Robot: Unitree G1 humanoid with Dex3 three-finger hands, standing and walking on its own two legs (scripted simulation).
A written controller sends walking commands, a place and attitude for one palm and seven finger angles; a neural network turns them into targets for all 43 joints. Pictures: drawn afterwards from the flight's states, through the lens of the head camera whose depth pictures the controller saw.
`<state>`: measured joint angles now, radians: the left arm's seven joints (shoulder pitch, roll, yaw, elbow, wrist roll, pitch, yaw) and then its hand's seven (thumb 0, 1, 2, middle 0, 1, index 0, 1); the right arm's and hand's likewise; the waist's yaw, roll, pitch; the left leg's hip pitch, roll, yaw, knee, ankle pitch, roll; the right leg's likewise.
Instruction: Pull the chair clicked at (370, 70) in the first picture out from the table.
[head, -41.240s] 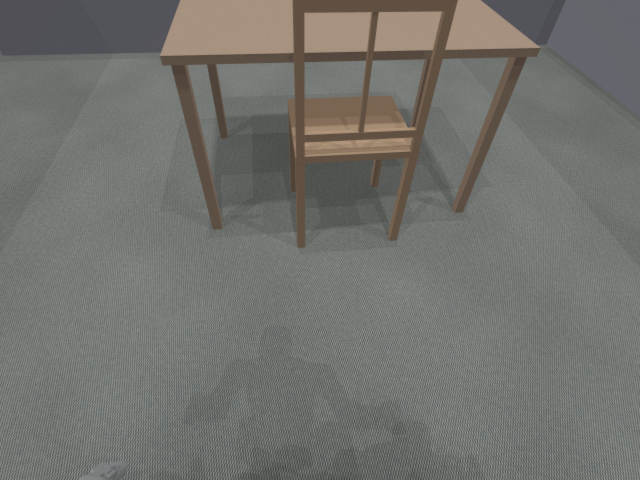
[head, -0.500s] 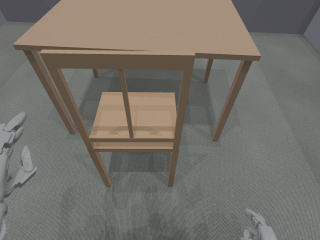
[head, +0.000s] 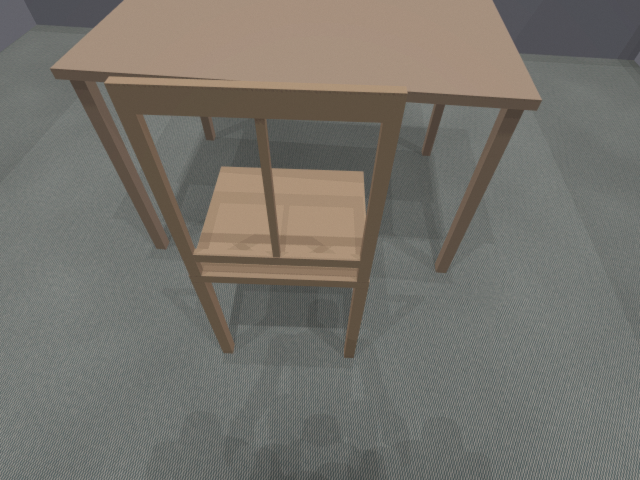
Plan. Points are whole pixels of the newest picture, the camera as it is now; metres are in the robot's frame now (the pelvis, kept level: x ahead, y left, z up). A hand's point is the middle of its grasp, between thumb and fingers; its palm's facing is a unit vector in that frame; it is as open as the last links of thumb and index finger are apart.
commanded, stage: let the arm hang, fingers relaxed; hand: left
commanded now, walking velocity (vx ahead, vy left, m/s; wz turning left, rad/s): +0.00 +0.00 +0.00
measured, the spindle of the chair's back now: (270, 198) +0.59 +0.13 -0.05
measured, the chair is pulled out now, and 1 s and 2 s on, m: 0.25 0.25 0.25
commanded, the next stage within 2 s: look to check the result in 0.54 s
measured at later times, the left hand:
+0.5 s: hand out of the picture -0.01 +0.14 -0.17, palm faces +0.02 -0.99 -0.15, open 7.4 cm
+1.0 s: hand out of the picture +0.00 +0.14 -0.17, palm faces +0.03 -0.99 -0.16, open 7.4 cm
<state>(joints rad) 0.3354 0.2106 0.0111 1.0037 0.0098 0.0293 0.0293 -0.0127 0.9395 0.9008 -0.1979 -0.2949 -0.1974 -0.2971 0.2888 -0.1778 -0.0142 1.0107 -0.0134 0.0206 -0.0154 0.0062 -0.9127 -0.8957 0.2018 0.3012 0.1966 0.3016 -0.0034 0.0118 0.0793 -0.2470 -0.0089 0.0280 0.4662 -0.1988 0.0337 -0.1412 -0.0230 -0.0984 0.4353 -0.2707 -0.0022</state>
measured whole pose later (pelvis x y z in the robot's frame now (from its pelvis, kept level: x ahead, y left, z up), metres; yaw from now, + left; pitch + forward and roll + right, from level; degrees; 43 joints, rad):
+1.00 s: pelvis +0.02 -0.02 +0.00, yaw +0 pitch -2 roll +0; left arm 0.32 0.11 -0.01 1.10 0.00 -0.01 0.04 0.00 0.91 0.90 -0.20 -0.29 -0.20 -0.30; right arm 0.29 -0.12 -0.01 1.13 -0.01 0.00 -0.04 0.01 -0.91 -0.90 0.20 0.30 0.20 0.30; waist 0.00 0.00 0.07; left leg -0.20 0.00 0.03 0.44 -0.21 0.01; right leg -0.10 -0.01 -0.10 0.42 -0.29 -0.02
